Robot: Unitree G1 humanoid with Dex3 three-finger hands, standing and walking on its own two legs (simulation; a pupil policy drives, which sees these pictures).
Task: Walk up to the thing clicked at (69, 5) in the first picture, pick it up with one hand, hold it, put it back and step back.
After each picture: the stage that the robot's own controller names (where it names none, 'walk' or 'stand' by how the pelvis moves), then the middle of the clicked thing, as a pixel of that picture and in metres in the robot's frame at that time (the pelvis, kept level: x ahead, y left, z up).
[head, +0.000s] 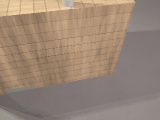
stand; out of the picture +0.96 +0.09 +0.12
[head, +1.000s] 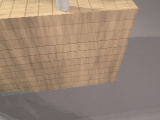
rise first; out of the picture +0.87 +0.14 +0.14
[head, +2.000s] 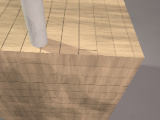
walk; (34, 15) +0.54 +0.20 +0.15
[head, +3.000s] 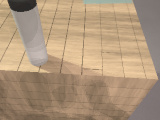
stand; (31, 33) +0.45 +0.18 +0.15
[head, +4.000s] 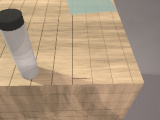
stand; (21, 48) +0.42 +0.21 +0.12
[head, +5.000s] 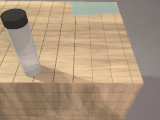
stand; (24, 47) +0.44 +0.21 +0.11
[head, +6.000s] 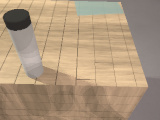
stand; (27, 48) +0.43 +0.20 +0.11
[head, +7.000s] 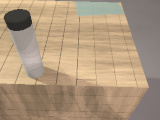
stand; (27, 48) +0.43 +0.20 +0.11
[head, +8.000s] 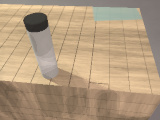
rise first; (43, 49) +0.43 +0.17 +0.12
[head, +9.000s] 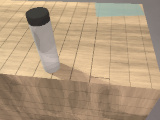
go down; (45, 44) +0.46 +0.18 +0.12
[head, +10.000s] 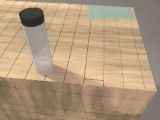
go down; (39, 45) +0.46 +0.17 +0.12
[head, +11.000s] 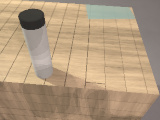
go down; (38, 48) +0.44 +0.16 +0.12
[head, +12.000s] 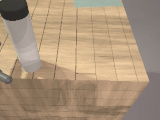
close in; (24, 40) +0.45 +0.18 +0.13
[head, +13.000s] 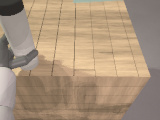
lift; (19, 37) +0.44 +0.18 +0.15
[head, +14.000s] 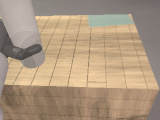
lift; (21, 25) +0.33 +0.15 +0.31
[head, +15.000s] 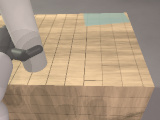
lift; (23, 29) +0.35 +0.15 +0.29
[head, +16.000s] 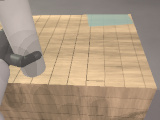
hold; (22, 34) +0.33 +0.16 +0.29
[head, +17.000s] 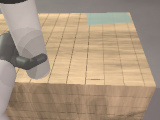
crouch; (28, 36) +0.33 +0.14 +0.28
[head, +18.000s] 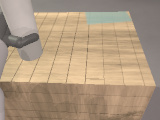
crouch; (20, 16) +0.38 +0.16 +0.31
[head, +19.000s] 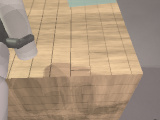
lower; (15, 21) +0.47 +0.17 +0.21
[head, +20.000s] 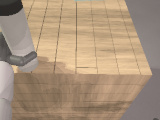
lower; (18, 37) +0.43 +0.18 +0.16
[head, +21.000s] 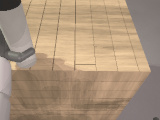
lower; (17, 33) +0.44 +0.18 +0.16
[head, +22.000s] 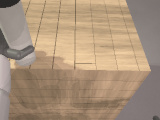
lower; (16, 31) +0.45 +0.18 +0.16
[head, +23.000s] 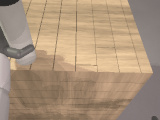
lower; (16, 30) +0.45 +0.18 +0.16
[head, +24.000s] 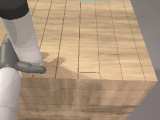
withdraw; (24, 40) +0.42 +0.17 +0.15
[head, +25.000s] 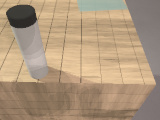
sink last; (31, 47) +0.42 +0.16 +0.14
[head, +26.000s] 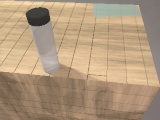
stand; (45, 44) +0.46 +0.17 +0.12
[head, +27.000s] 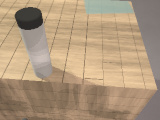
stand; (37, 47) +0.42 +0.17 +0.12
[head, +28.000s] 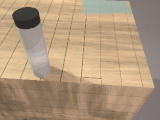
stand; (35, 47) +0.43 +0.18 +0.12
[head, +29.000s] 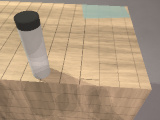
walk; (35, 49) +0.43 +0.18 +0.12
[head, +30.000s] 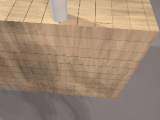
walk; out of the picture +0.65 +0.12 +0.14
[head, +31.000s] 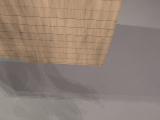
walk; out of the picture +0.99 +0.18 +0.14
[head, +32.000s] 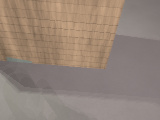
stand; out of the picture +1.16 +0.12 +0.14
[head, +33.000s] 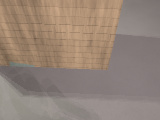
stand; out of the picture +1.14 +0.14 +0.12
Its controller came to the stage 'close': yes
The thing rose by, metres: 0.20
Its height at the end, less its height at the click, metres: +0.00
